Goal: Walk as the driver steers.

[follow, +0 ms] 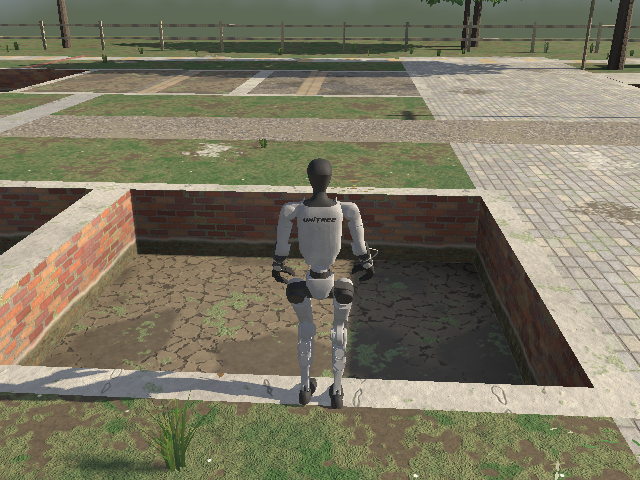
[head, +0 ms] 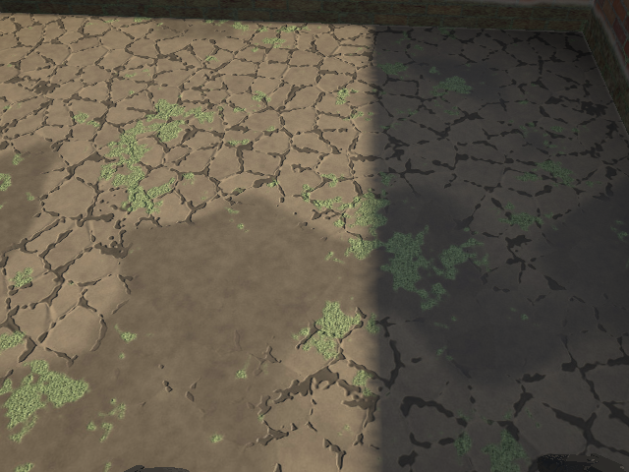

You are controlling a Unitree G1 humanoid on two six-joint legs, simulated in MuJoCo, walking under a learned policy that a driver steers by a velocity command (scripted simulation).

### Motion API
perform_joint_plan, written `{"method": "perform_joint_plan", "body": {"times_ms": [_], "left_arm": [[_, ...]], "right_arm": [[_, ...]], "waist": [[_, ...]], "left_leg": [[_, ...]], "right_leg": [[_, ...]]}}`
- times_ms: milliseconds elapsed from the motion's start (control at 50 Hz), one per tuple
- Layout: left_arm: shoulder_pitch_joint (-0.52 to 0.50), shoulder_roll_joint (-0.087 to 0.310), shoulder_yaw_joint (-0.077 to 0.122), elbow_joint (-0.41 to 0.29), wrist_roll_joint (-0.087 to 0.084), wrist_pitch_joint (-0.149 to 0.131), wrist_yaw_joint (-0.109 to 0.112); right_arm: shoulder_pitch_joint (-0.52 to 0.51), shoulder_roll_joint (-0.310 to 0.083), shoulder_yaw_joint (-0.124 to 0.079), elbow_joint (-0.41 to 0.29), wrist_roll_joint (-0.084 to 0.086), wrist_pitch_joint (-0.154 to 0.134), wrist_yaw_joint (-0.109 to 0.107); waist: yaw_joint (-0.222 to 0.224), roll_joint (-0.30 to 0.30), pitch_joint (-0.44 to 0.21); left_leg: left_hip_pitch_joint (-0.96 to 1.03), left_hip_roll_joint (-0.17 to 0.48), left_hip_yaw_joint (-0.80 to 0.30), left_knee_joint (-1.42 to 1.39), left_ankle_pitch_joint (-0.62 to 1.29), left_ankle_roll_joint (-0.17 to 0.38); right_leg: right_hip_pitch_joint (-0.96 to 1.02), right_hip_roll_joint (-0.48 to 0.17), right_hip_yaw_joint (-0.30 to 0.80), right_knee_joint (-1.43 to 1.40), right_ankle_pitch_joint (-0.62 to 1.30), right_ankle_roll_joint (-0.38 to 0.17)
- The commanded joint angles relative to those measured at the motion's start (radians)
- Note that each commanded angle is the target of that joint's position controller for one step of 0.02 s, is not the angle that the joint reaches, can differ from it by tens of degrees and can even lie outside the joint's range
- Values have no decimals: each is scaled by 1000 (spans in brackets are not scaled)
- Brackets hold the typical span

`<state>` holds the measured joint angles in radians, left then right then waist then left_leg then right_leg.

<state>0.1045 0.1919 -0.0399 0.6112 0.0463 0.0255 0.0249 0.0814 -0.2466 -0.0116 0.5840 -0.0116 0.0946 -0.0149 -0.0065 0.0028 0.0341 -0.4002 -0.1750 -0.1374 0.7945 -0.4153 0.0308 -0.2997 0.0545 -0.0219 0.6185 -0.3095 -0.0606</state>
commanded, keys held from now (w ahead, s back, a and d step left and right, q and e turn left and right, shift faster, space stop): w+q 0.20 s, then w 0.24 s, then w+e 0.56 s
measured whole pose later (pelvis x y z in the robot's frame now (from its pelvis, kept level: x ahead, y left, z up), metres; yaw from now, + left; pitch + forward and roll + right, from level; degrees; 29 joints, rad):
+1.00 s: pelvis +0.03 +0.02 -0.01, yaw -3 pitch -2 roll +1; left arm 0.10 0.21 -0.01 0.58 0.00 0.10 0.00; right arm 0.10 -0.20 0.02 0.58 -0.04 0.06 -0.02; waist -0.02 0.01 0.01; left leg -0.26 -0.01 0.06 0.70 -0.41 0.02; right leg -0.28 0.10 0.12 0.73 -0.41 -0.04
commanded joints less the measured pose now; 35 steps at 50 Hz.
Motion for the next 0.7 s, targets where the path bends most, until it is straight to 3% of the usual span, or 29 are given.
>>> {"method": "perform_joint_plan", "body": {"times_ms": [20, 60, 100, 140, 160, 180, 200, 220, 240, 260, 300, 320, 340, 400, 440, 500, 520, 560, 680, 700], "left_arm": [[-45, 114, 30, -95, -9, -33, 3], [-66, 110, 27, -96, -12, -42, -9], [-63, 116, 30, -95, -14, -39, -20], [-51, 127, 33, -91, -20, -28, -35], [-55, 137, 37, -99, -25, -23, -36], [-65, 132, 38, -112, -24, -15, -36], [-60, 75, 18, -150, -12, -6, -46], [-118, 79, 17, -160, -6, -5, -46], [-114, 72, 17, -171, -7, -1, -46], [-88, 73, 16, -163, -9, -4, -45], [-31, 48, 8, -145, -3, -19, -44], [-40, 47, 9, -139, 2, -25, -42], [-35, 52, 13, -135, -6, -27, -44], [-37, 47, 11, -132, -9, -21, -45], [-14, 65, 21, -114, -19, -20, -29], [-32, 76, 24, -114, -35, -11, -24], [-50, 69, 20, -116, -33, -5, -22], [-48, 70, 22, -109, -39, 4, -23], [-20, 79, 32, -94, -42, 10, -25], [-20, 75, 32, -97, -39, 16, -27]], "right_arm": [[-91, -88, -28, -104, -2, -25, 14], [-66, -63, -14, -83, -5, -23, 15], [-74, -46, -3, -77, -8, -12, 16], [-67, -21, 9, -66, -19, -8, 23], [-63, -39, 3, -63, -17, -4, 26], [-45, -49, 3, -63, -26, 0, 29], [-92, -129, -21, -77, 14, 2, 32], [-98, -144, -24, -97, 31, 7, 37], [-108, -148, -19, -105, 28, 4, 33], [-129, -135, -13, -114, 19, 3, 27], [-169, -102, 1, -118, 16, 0, 15], [-157, -81, 10, -115, 17, -3, 16], [-134, -101, 5, -98, 16, -9, 14], [-134, -85, 12, -95, 14, -19, 25], [-136, -49, 21, -94, 10, -14, 22], [-121, -35, 28, -90, -4, -20, 26], [-131, -4, 39, -97, -4, -21, 30], [-113, -9, 41, -88, -10, -26, 29], [-115, -12, 43, -98, -14, -36, 10], [-114, 0, 48, -98, -24, -37, 6]], "waist": [[7, -72, -119], [-25, -76, -142], [-22, -101, -144], [-27, -84, -157], [-25, -63, -153], [-24, -18, -150], [0, 169, -134], [-48, 213, -71], [-38, 245, -50], [-28, 227, -51], [11, 162, -91], [0, 107, -109], [12, 85, -109], [15, 24, -97], [5, -41, -103], [-20, -54, -76], [-35, -54, -72], [-43, -24, -69], [-22, 27, -68], [-18, 32, -76]], "left_leg": [[-110, 100, -2, 168, 3, -57], [-12, 119, 35, 87, 45, -57], [73, 113, 77, -15, 82, -45], [166, 104, 105, -166, 148, -15], [205, 97, 96, -189, 163, -1], [237, 134, 34, -188, 211, 25], [122, 198, -146, -277, 115, 74], [54, 244, -272, -373, 40, 105], [40, 265, -320, -426, -5, 124], [37, 267, -332, -437, 2, 125], [11, 227, -278, -424, -10, 91], [-6, 205, -250, -423, -21, 69], [-33, 198, -240, -426, -54, 56], [-54, 163, -184, -401, -48, 31], [-40, 139, -118, -330, 35, 33], [16, 123, -48, -284, 86, 15], [43, 124, -30, -286, 113, 10], [45, 140, -16, -294, 111, 13], [39, 172, 8, -283, 168, 4], [47, 173, 22, -278, 186, 2]], "right_leg": [[129, -334, 299, -192, 610, -131], [89, -274, 187, -174, 638, -76], [58, -240, 117, -157, 570, -42], [34, -204, 69, -129, 315, -11], [1, -175, 50, -116, 160, 12], [-47, -144, 22, -57, 52, 32], [-62, -49, -90, 5, -74, 86], [-84, -23, -98, 86, -73, 100], [-106, -17, -83, 97, -88, 99], [-92, -25, -65, 83, -84, 98], [32, -44, -57, -3, -31, 84], [95, -50, -60, -15, -16, 76], [142, -56, -50, -22, -39, 56], [181, -88, -29, -49, -49, 36], [191, -120, 6, -78, -50, 24], [117, -143, 58, -129, -86, -2], [100, -139, 55, -125, -43, 3], [109, -111, 62, -104, -17, 3], [132, -65, 101, -45, 55, 1], [132, -62, 116, -42, 72, -2]]}}
Velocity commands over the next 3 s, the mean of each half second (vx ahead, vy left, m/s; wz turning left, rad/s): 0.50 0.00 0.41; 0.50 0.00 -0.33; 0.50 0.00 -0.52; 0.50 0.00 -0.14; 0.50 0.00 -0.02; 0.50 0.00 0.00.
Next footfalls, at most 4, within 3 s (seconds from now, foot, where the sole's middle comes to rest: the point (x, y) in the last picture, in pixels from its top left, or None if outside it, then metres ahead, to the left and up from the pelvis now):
0.16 left None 0.05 0.12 -0.76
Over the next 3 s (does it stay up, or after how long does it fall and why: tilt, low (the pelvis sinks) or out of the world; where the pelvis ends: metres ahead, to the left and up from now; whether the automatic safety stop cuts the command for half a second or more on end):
stays up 0.02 0.04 -0.01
